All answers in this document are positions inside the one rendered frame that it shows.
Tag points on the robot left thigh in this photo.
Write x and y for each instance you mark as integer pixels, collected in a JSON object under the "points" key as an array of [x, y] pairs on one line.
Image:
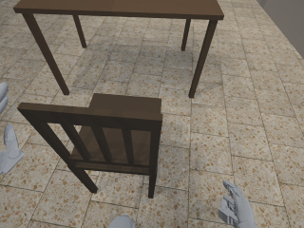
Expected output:
{"points": [[122, 222]]}

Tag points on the chair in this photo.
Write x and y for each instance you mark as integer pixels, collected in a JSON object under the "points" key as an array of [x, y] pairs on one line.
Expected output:
{"points": [[119, 134]]}

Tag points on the robot left hand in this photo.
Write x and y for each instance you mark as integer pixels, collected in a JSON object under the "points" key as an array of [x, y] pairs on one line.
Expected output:
{"points": [[13, 155]]}

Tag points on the table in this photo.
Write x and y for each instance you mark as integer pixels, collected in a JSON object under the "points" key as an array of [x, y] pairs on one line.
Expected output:
{"points": [[166, 9]]}

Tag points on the robot right hand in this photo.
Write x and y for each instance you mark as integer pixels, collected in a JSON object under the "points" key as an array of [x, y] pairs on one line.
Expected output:
{"points": [[240, 208]]}

